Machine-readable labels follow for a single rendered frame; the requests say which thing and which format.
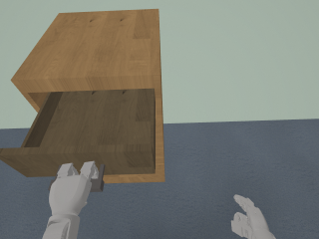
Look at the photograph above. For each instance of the handle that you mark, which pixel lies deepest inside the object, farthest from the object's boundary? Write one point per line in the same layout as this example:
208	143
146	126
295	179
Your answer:
97	183

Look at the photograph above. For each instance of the drawer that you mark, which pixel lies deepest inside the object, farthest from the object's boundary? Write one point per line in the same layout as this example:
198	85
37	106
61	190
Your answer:
116	128

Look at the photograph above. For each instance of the robot left forearm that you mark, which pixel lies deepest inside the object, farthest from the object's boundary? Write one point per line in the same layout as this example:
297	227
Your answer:
63	225

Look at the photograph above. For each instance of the right robot hand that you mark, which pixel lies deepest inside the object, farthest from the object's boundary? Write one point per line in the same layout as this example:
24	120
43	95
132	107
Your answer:
244	225

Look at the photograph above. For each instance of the robot right forearm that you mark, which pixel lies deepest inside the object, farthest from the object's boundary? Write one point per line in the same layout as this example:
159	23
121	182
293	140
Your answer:
262	234

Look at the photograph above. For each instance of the left robot hand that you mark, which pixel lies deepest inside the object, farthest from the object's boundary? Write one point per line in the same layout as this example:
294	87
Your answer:
70	191

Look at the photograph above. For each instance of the cabinet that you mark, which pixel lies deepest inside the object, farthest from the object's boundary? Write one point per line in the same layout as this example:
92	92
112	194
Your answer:
99	51

